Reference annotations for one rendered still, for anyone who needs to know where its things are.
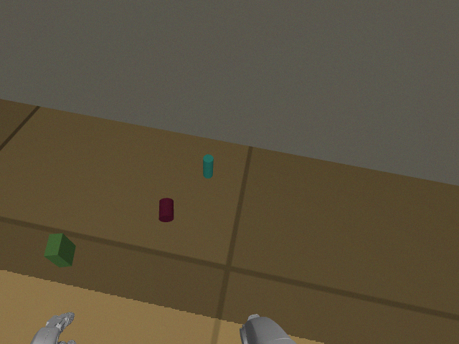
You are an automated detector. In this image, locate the left robot hand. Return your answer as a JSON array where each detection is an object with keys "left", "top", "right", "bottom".
[{"left": 30, "top": 312, "right": 76, "bottom": 344}]

